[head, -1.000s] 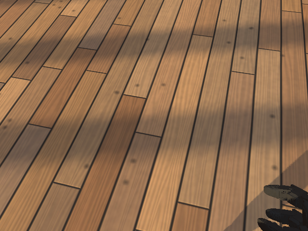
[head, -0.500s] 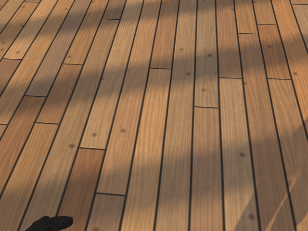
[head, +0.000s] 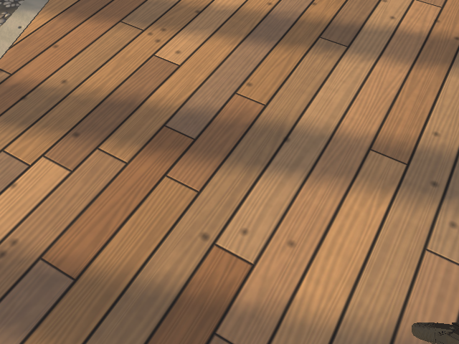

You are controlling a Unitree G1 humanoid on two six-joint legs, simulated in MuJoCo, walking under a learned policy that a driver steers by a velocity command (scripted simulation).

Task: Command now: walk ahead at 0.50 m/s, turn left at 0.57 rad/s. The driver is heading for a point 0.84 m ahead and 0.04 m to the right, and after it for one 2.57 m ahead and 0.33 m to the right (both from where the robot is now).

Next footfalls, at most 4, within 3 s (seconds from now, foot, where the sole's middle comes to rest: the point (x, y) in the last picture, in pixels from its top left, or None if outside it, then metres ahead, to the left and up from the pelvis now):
0.44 right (281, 340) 0.44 -0.09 -0.75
0.90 left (191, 272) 0.63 0.17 -0.75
1.40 right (288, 204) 0.88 -0.13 -0.75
1.90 left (261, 129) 1.22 -0.04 -0.75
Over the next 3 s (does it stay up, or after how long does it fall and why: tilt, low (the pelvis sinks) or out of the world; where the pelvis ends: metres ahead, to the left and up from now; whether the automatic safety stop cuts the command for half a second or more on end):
stays up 1.61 -0.13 0.01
